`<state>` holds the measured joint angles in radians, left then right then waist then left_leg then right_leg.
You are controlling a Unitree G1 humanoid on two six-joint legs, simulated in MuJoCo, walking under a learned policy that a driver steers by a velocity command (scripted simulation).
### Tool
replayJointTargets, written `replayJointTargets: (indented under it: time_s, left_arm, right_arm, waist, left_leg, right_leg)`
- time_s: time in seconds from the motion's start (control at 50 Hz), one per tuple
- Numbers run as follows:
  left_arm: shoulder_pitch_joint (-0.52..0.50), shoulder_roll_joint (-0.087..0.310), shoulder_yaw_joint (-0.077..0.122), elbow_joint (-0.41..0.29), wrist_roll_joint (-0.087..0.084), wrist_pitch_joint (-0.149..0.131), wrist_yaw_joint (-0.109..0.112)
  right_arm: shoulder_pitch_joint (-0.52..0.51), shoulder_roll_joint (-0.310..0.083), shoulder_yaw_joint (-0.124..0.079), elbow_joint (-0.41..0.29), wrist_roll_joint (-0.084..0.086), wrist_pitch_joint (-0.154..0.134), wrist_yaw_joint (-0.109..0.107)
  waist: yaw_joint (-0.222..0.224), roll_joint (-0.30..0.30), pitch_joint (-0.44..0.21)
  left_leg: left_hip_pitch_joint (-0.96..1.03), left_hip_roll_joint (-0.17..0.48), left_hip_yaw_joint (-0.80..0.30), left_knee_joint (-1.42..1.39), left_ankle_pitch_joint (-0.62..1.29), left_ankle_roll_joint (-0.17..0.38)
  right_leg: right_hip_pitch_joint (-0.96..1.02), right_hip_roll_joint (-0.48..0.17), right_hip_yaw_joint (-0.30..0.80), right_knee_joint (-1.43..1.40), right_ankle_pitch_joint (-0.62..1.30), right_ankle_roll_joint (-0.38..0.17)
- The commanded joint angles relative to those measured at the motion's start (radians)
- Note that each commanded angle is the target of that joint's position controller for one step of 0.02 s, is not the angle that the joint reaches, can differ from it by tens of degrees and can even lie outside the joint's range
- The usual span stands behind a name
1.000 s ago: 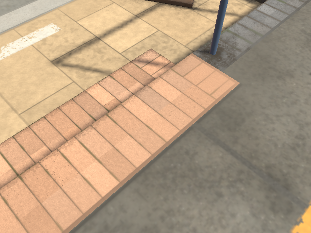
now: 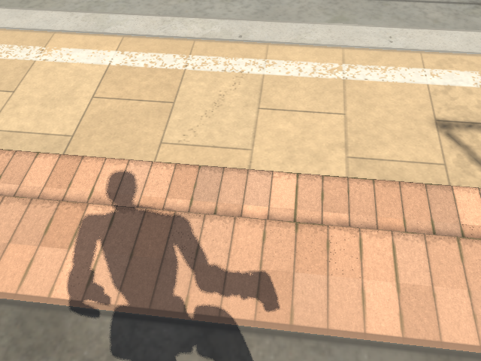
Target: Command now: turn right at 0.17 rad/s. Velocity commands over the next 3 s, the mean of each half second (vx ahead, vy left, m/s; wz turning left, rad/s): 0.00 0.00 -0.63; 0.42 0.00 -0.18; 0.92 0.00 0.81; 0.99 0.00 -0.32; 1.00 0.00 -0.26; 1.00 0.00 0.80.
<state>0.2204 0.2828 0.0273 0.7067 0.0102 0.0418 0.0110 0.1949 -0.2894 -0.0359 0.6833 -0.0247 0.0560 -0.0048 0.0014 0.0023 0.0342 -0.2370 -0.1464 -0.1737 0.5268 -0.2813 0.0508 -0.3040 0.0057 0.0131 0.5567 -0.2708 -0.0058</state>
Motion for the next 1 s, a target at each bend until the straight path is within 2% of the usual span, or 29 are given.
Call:
replayJointTargets:
  time_s: [0.02,0.04,0.06,0.1,0.14,0.2,0.28,0.34,0.36,0.38,0.4,0.42,0.44,0.46,0.52,0.6,0.64,0.68,0.72,0.78,0.82,0.84,0.86,0.88,0.9,0.92,0.94,0.96,1.0]
  left_arm:
    - [-0.016,0.173,0.024,-0.076,0.021,-0.034,0.003]
    - [-0.028,0.231,0.045,-0.058,0.001,-0.032,-0.009]
    - [0.016,0.209,0.051,-0.047,-0.002,-0.031,-0.022]
    - [0.048,0.202,0.064,-0.026,-0.003,-0.024,-0.025]
    - [0.02,0.196,0.077,-0.03,-0.01,-0.016,-0.017]
    - [0.021,0.177,0.089,-0.04,-0.009,-0.004,-0.022]
    - [0.03,0.195,0.112,-0.044,0.0,0.008,-0.03]
    - [-0.046,0.198,0.118,-0.063,-0.003,0.012,-0.035]
    - [-0.067,0.181,0.113,-0.072,-0.011,0.01,-0.031]
    - [-0.013,0.113,0.097,-0.078,-0.014,0.005,-0.027]
    - [0.017,0.107,0.098,-0.077,-0.001,0.003,-0.017]
    - [-0.003,0.195,0.116,-0.065,0.025,0.005,-0.016]
    - [0.011,0.193,0.121,-0.047,0.023,0.008,-0.026]
    - [0.041,0.173,0.116,-0.031,0.022,0.017,-0.036]
    - [0.041,0.152,0.1,-0.03,0.005,0.033,-0.066]
    - [-0.079,0.124,0.079,-0.084,0.0,0.042,-0.078]
    - [-0.142,0.129,0.073,-0.112,0.008,0.044,-0.092]
    - [-0.176,0.116,0.066,-0.125,0.013,0.038,-0.102]
    - [-0.171,0.084,0.05,-0.105,0.018,0.015,-0.095]
    - [-0.162,0.071,0.035,-0.081,0.025,-0.028,-0.078]
    - [0.03,0.066,0.035,-0.001,0.033,-0.057,-0.054]
    - [0.219,0.134,0.057,0.055,0.045,-0.071,-0.033]
    - [0.346,0.243,0.075,0.057,0.06,-0.083,-0.017]
    - [0.251,0.27,0.083,0.035,0.052,-0.085,0.005]
    - [0.161,0.183,0.059,0.026,0.043,-0.089,0.007]
    - [0.089,0.122,0.04,0.016,0.03,-0.098,0.004]
    - [0.048,0.097,0.032,0.007,0.026,-0.103,0.002]
    - [0.051,0.082,0.027,0.008,0.023,-0.11,0.006]
    - [0.085,0.083,0.029,0.031,0.019,-0.128,0.001]
  right_arm:
    - [0.074,-0.102,-0.017,-0.038,-0.015,-0.02,-0.021]
    - [0.066,-0.129,-0.024,-0.045,-0.001,-0.01,-0.027]
    - [0.024,-0.163,-0.03,-0.043,-0.001,-0.01,-0.032]
    - [-0.023,-0.139,-0.03,-0.046,0.004,-0.018,-0.022]
    - [-0.021,-0.104,-0.023,-0.049,0.005,-0.017,-0.011]
    - [-0.049,-0.076,-0.013,-0.058,0.007,-0.018,-0.015]
    - [-0.058,-0.077,-0.007,-0.071,0.016,-0.032,-0.024]
    - [0.039,-0.088,-0.011,-0.044,0.019,-0.048,-0.04]
    - [0.084,-0.111,-0.018,-0.03,0.014,-0.055,-0.051]
    - [0.08,-0.203,-0.036,-0.039,0.003,-0.058,-0.062]
    - [-0.034,-0.276,-0.047,-0.082,-0.006,-0.051,-0.057]
    - [-0.046,-0.206,-0.031,-0.079,-0.017,-0.047,-0.05]
    - [-0.071,-0.139,-0.011,-0.085,-0.012,-0.049,-0.047]
    - [-0.089,-0.114,-0.003,-0.089,-0.008,-0.052,-0.044]
    - [-0.046,-0.112,-0.004,-0.087,-0.007,-0.055,-0.047]
    - [0.074,-0.141,-0.025,-0.057,-0.008,-0.051,-0.044]
    - [0.162,-0.163,-0.039,-0.035,-0.015,-0.06,-0.029]
    - [0.169,-0.179,-0.045,-0.017,-0.014,-0.077,-0.012]
    - [0.168,-0.158,-0.04,0.01,-0.014,-0.096,0.005]
    - [0.152,-0.171,-0.049,0.053,0.001,-0.098,0.024]
    - [0.113,-0.162,-0.053,0.067,0.028,-0.086,0.028]
    - [0.052,-0.104,-0.036,0.037,0.029,-0.096,0.031]
    - [-0.017,0.01,-0.005,-0.025,0.029,-0.106,0.033]
    - [-0.043,-0.055,-0.019,-0.046,0.02,-0.103,0.023]
    - [-0.038,-0.097,-0.035,-0.026,0.024,-0.096,0.03]
    - [0.014,-0.103,-0.042,0.007,0.025,-0.093,0.042]
    - [0.06,-0.104,-0.045,0.037,0.018,-0.083,0.05]
    - [0.068,-0.102,-0.047,0.052,0.003,-0.073,0.061]
    - [0.037,-0.069,-0.041,0.04,-0.001,-0.063,0.078]
  waist:
    - [-0.04,-0.146,-0.074]
    - [-0.052,-0.249,-0.044]
    - [-0.01,-0.219,-0.021]
    - [0.006,-0.155,-0.022]
    - [-0.01,-0.141,-0.036]
    - [0.009,-0.134,-0.079]
    - [0.028,-0.161,-0.11]
    - [-0.028,-0.168,-0.114]
    - [-0.054,-0.139,-0.106]
    - [-0.021,0.053,-0.115]
    - [0.002,0.229,-0.059]
    - [0.014,0.12,-0.025]
    - [0.036,0.079,-0.016]
    - [0.051,0.082,-0.011]
    - [0.024,0.131,-0.038]
    - [-0.049,0.148,-0.041]
    - [-0.103,0.154,-0.071]
    - [-0.103,0.152,-0.033]
    - [-0.082,0.126,0.018]
    - [-0.033,0.119,0.051]
    - [0.076,0.045,0.03]
    - [0.167,-0.068,-0.064]
    - [0.222,-0.272,-0.144]
    - [0.196,-0.188,-0.029]
    - [0.13,-0.124,0.052]
    - [0.076,-0.122,0.059]
    - [0.039,-0.13,0.044]
    - [0.031,-0.13,0.044]
    - [0.024,-0.103,0.067]
  left_leg:
    - [-0.096,0.133,-0.025,0.102,0.015,0.001]
    - [-0.103,0.049,0.095,0.097,-0.178,-0.027]
    - [-0.143,0.054,0.1,0.189,-0.239,-0.036]
    - [-0.214,0.052,0.089,0.346,-0.234,-0.055]
    - [-0.236,0.068,0.087,0.387,-0.186,-0.075]
    - [-0.238,0.059,0.109,0.331,-0.165,-0.095]
    - [-0.167,0.043,0.097,0.178,-0.15,-0.079]
    - [0.036,0.026,0.103,-0.062,-0.062,-0.051]
    - [0.153,0.073,0.078,-0.204,-0.003,-0.037]
    - [0.245,0.306,-0.143,-0.333,-0.154,0.013]
    - [0.145,0.519,-0.395,-0.393,-0.208,0.101]
    - [0.065,0.524,-0.305,-0.344,-0.03,0.14]
    - [0.039,0.461,-0.194,-0.302,0.121,0.132]
    - [0.046,0.402,-0.083,-0.273,0.241,0.115]
    - [0.148,0.354,0.079,-0.209,0.483,0.112]
    - [0.278,0.411,0.122,-0.177,0.588,0.138]
    - [0.294,0.441,0.06,-0.278,0.087,0.147]
    - [0.252,0.454,-0.021,-0.369,-0.273,0.145]
    - [0.194,0.447,-0.02,-0.409,-0.282,0.141]
    - [0.058,0.384,0.023,-0.376,-0.167,0.155]
    - [-0.181,0.322,0.077,-0.218,-0.098,0.136]
    - [-0.411,0.237,0.142,-0.004,-0.135,0.091]
    - [-0.616,0.128,0.207,0.368,-0.313,0.057]
    - [-0.734,0.132,0.093,0.504,-0.222,0.063]
    - [-0.747,0.179,0.05,0.565,-0.119,0.061]
    - [-0.705,0.195,0.058,0.574,-0.041,0.044]
    - [-0.661,0.208,0.081,0.591,0.001,0.023]
    - [-0.643,0.217,0.108,0.635,0.036,0.008]
    - [-0.674,0.225,0.127,0.699,0.099,-0.003]
  right_leg:
    - [0.21,-0.239,0.36,-0.263,0.28,-0.073]
    - [0.115,-0.322,0.486,-0.261,0.411,-0.209]
    - [0.127,-0.302,0.523,-0.277,0.377,-0.237]
    - [0.158,-0.227,0.472,-0.26,0.301,-0.218]
    - [0.155,-0.162,0.415,-0.243,0.305,-0.194]
    - [0.171,-0.117,0.418,-0.229,0.261,-0.191]
    - [0.154,-0.107,0.512,-0.221,0.186,-0.183]
    - [0.029,-0.058,0.534,-0.199,0.123,-0.114]
    - [-0.069,-0.006,0.503,-0.168,0.001,-0.057]
    - [-0.19,0.096,0.372,0.008,-0.227,0.004]
    - [-0.315,0.21,0.145,0.257,-0.294,0.034]
    - [-0.282,0.087,0.127,0.405,-0.247,0.036]
    - [-0.25,0.078,0.114,0.481,-0.199,0.031]
    - [-0.246,0.067,0.099,0.554,-0.159,0.033]
    - [-0.289,0.037,0.033,0.618,-0.118,0.062]
    - [-0.339,-0.003,-0.01,0.501,-0.133,0.079]
    - [-0.325,-0.02,-0.007,0.434,-0.135,0.057]
    - [-0.304,0.002,0.02,0.343,-0.136,0.028]
    - [-0.229,0.019,0.019,0.213,-0.143,-0.01]
    - [0.0,0.038,-0.078,-0.022,-0.19,-0.053]
    - [0.379,0.043,-0.093,-0.236,0.042,-0.077]
    - [0.677,-0.096,0.074,-0.258,-0.077,-0.098]
    - [0.8,-0.401,0.429,-0.36,-0.421,-0.12]
    - [0.596,-0.465,0.536,-0.403,-0.499,-0.194]
    - [0.537,-0.4,0.427,-0.396,-0.45,-0.166]
    - [0.481,-0.34,0.31,-0.405,-0.329,-0.123]
    - [0.443,-0.299,0.212,-0.42,-0.228,-0.095]
    - [0.406,-0.276,0.143,-0.433,-0.157,-0.087]
    - [0.364,-0.257,0.047,-0.458,-0.047,-0.085]
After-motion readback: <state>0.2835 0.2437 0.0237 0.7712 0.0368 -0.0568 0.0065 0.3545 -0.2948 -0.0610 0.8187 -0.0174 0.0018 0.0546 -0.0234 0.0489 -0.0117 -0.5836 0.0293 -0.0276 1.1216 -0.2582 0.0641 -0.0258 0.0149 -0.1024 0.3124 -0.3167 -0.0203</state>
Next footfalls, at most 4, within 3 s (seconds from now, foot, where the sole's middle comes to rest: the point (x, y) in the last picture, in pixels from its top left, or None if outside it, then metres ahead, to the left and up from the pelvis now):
0.36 left None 0.07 0.10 -0.77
0.84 right None -0.02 -0.12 -0.77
1.30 left None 0.45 -0.11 -0.77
1.72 right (336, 252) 0.82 -0.25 -0.77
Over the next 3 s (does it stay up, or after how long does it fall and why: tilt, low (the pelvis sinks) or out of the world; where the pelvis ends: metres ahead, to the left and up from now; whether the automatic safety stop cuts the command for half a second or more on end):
stays up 1.80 -0.35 -0.39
